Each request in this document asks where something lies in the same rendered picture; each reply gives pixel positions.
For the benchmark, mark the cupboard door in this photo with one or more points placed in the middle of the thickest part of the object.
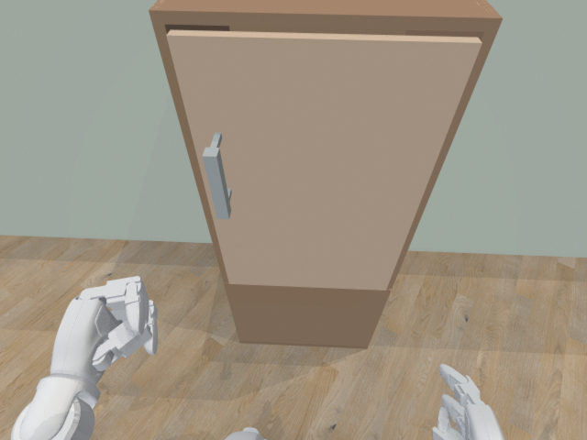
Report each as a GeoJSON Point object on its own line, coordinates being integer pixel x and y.
{"type": "Point", "coordinates": [328, 144]}

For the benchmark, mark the robot right hand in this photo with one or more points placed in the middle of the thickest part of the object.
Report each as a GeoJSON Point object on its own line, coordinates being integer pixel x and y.
{"type": "Point", "coordinates": [476, 421]}

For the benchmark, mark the robot left hand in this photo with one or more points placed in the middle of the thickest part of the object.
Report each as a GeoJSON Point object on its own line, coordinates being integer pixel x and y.
{"type": "Point", "coordinates": [80, 348]}

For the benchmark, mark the handle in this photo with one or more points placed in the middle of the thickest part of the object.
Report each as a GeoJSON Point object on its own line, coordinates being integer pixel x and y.
{"type": "Point", "coordinates": [216, 178]}

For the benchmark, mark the robot left forearm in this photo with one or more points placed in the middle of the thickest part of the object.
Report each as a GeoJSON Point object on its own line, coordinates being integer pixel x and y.
{"type": "Point", "coordinates": [62, 409]}

